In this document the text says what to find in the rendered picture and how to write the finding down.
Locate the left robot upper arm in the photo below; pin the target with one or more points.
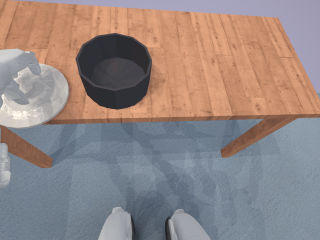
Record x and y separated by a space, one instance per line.
5 172

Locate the left robot hand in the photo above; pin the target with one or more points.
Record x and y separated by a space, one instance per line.
16 60

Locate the robot right thigh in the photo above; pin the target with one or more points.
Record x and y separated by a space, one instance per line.
183 226

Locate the pot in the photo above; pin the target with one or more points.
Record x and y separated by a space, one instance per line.
115 70

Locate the lid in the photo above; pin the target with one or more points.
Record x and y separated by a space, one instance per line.
50 96

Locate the left robot forearm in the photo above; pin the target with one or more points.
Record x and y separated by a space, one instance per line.
5 79

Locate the knob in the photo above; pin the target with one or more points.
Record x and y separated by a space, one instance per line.
26 86

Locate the right robot shin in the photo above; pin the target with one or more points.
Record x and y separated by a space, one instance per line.
179 211

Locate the table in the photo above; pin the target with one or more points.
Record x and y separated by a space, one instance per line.
205 67

